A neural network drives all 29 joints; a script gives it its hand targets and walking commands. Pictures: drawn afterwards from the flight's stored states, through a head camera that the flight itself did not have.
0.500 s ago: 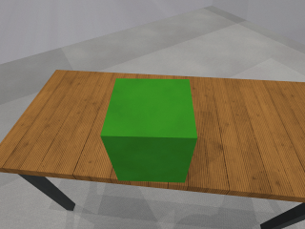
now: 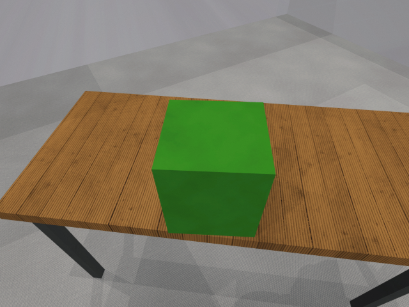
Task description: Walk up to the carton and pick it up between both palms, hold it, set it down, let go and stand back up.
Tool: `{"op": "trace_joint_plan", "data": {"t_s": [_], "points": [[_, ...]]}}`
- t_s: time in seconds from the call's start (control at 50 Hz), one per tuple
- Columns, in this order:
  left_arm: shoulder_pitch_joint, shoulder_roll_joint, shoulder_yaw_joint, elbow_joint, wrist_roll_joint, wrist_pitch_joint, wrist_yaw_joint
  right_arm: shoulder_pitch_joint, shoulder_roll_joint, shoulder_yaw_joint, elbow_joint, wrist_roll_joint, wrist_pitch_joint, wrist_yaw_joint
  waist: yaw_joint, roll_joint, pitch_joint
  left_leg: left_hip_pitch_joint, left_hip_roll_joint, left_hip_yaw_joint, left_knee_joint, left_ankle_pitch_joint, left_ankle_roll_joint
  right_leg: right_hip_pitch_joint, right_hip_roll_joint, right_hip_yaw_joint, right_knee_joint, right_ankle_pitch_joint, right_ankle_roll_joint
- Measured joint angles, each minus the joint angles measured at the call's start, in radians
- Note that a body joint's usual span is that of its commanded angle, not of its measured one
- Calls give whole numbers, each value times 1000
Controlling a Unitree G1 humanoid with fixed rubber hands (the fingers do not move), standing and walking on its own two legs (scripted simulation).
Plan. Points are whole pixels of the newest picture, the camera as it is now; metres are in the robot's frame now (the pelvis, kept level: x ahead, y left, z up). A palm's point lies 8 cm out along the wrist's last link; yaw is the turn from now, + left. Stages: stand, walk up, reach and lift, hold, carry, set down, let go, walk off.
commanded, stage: walk up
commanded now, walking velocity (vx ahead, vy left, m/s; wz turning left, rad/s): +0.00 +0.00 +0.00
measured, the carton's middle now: (213, 170) +0.41 +0.01 +0.02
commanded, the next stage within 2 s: none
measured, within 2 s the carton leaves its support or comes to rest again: neither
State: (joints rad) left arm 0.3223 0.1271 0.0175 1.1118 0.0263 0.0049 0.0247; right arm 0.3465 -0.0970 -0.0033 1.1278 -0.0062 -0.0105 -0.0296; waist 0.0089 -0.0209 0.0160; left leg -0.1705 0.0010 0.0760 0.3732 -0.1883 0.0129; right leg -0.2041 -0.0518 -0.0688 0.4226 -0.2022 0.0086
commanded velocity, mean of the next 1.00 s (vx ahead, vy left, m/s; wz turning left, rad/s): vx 0.00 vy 0.00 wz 0.00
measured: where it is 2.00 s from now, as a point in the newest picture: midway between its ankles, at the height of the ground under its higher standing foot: outside the picture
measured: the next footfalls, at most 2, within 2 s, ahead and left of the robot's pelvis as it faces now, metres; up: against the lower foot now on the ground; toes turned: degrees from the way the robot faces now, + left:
none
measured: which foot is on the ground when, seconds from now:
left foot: down 0.00-1.00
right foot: down 0.00-1.00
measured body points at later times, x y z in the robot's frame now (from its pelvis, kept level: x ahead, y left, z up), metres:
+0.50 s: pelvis +0.01 -0.02 +0.00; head +0.03 -0.02 +0.45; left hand -0.02 +0.18 -0.16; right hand -0.02 -0.21 -0.16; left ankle +0.01 +0.11 -0.74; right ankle +0.02 -0.12 -0.74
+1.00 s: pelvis +0.03 -0.03 +0.00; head +0.04 -0.03 +0.45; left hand -0.01 +0.17 -0.16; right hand -0.01 -0.22 -0.16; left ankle +0.01 +0.11 -0.74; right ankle +0.02 -0.12 -0.74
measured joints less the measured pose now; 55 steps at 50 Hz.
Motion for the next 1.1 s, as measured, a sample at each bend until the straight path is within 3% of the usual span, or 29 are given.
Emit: {"op": "trace_joint_plan", "data": {"t_s": [0.14,1.1], "points": [[48,-23,-8,34,-9,-20,6,-20,-4,-2,10,1,-5,2,-3,23,14,7,13,-4,-11,4,-7,18,14,-5,-35,16,-6],[20,-37,-9,42,-9,-33,11,-21,-2,15,70,3,-12,-12,-5,26,13,38,55,-13,-5,-40,-48,54,56,-15,-41,-26,-40]]}}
